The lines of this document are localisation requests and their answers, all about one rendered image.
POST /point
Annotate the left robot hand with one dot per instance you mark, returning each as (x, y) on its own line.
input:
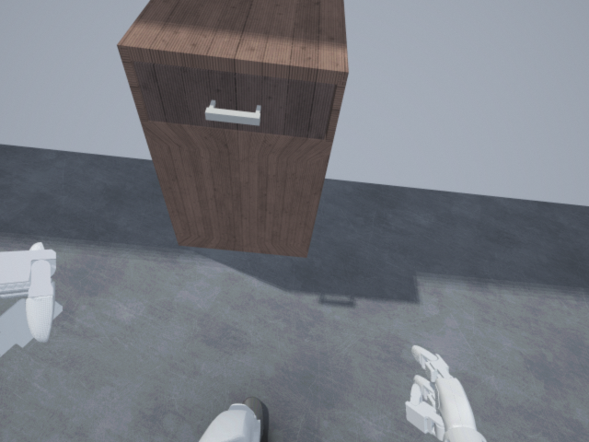
(27, 273)

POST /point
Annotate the drawer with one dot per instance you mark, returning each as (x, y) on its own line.
(180, 94)

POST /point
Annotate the cabinet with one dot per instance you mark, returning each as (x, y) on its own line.
(229, 189)

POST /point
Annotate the right robot hand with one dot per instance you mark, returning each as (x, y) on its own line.
(447, 404)

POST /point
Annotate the handle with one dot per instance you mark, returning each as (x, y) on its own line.
(234, 116)

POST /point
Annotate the robot left foot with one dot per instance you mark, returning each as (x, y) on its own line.
(256, 406)

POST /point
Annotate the robot left shin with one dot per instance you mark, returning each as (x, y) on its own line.
(241, 407)

